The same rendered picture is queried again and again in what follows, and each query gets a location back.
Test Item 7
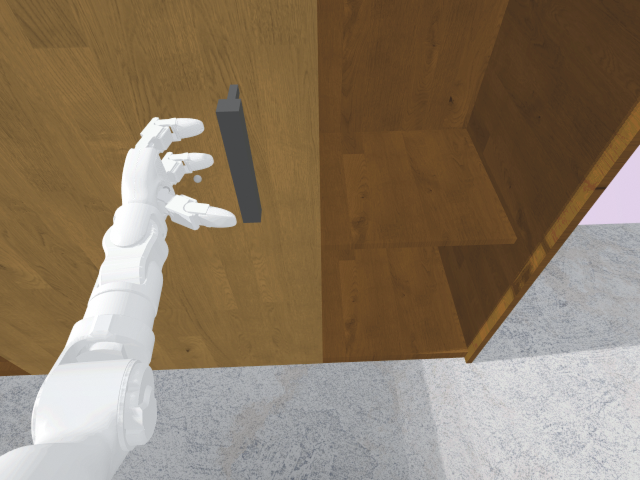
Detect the left robot forearm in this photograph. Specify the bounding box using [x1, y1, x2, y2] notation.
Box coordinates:
[31, 203, 169, 444]

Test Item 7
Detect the robot left hand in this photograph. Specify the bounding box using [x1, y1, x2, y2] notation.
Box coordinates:
[121, 117, 237, 230]

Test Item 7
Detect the handle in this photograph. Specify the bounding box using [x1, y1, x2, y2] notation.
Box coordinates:
[216, 84, 262, 223]

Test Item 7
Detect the left robot upper arm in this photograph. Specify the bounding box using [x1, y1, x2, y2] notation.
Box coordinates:
[0, 359, 157, 480]

